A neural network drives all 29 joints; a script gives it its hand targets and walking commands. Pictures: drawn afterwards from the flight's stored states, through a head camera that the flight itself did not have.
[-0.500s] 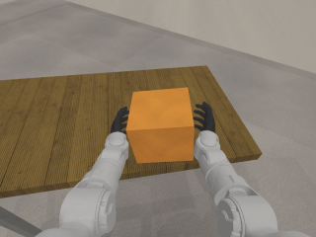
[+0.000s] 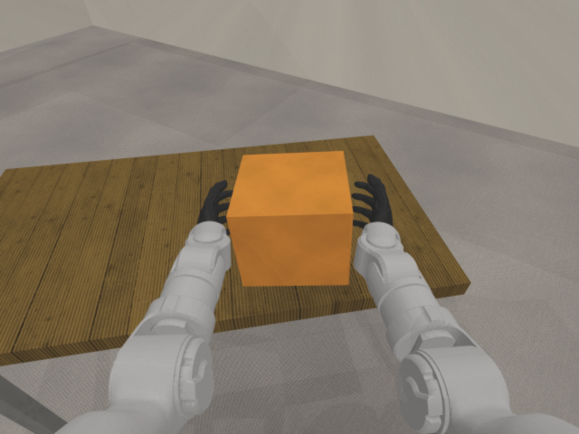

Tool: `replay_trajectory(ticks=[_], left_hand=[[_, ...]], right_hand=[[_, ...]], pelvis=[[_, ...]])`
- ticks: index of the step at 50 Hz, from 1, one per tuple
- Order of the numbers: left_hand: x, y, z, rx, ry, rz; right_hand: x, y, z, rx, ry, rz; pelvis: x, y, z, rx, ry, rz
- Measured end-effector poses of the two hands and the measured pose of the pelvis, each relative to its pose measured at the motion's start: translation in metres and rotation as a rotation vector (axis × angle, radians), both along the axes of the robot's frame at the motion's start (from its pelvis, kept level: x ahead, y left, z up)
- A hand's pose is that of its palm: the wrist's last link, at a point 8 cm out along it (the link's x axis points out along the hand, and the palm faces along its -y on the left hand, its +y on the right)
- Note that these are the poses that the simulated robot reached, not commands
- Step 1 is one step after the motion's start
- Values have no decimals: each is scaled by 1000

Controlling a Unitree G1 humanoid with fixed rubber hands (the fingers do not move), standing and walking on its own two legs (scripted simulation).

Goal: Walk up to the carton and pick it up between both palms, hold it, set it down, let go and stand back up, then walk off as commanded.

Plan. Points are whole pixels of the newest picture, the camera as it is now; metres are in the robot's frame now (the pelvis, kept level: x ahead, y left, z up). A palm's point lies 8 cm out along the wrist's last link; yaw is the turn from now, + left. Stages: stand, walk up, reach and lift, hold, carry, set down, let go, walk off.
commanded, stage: reach and lift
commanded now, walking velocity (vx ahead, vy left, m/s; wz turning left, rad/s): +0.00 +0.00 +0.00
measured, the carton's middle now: (293, 217) +0.43 -0.01 +0.08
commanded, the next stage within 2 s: hold in 1.10 s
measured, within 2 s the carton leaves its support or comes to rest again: neither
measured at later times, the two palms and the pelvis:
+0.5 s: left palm (209, 227) +0.38 +0.11 +0.12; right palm (384, 216) +0.36 -0.14 +0.14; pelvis -0.01 -0.01 +0.00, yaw +0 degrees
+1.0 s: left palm (208, 222) +0.38 +0.11 +0.13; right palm (387, 209) +0.36 -0.14 +0.15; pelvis -0.02 -0.01 +0.00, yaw +0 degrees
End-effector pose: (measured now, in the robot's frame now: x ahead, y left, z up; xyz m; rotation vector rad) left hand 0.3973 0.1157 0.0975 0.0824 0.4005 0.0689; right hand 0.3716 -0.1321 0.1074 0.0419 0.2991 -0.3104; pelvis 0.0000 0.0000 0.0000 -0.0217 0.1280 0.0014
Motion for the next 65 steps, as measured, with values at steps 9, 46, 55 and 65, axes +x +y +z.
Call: replay_trajectory(ticks=[9, 46, 55, 65], left_hand=[[-8, -2, 7, -5, 11, 15], [-20, -1, 33, -13, 11, 38], [-20, -2, 38, -14, 2, 49], [-28, 1, 49, -25, -16, 57]], right_hand=[[-4, -3, 10, -23, 4, 33], [-9, -2, 41, -26, -22, 63], [-5, -3, 47, -16, -36, 70], [-11, -1, 63, -28, -61, 82]], pelvis=[[-4, -6, 1, 11, -25, 3], [-16, -9, 2, 15, -51, 3], [-15, -11, 2, 18, -50, 3], [-18, -12, 2, 19, -75, 3]])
